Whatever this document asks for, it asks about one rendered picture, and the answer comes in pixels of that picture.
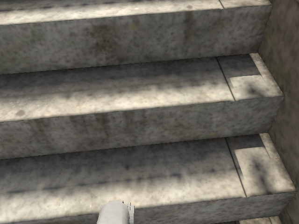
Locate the robot left thigh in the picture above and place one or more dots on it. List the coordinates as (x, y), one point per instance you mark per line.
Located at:
(116, 212)

